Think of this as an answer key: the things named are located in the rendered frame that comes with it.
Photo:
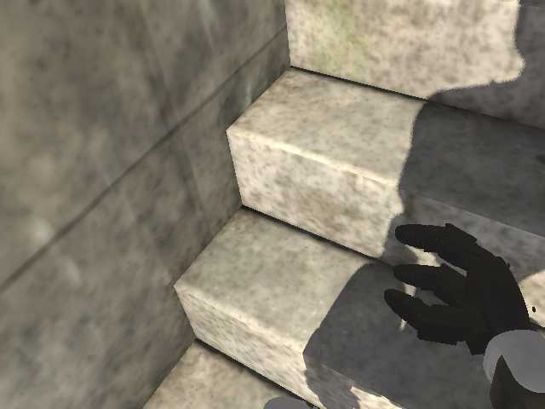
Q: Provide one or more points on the right robot hand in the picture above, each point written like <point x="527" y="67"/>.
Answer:
<point x="482" y="305"/>

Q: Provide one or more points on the right robot forearm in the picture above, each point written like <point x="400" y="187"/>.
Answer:
<point x="514" y="362"/>

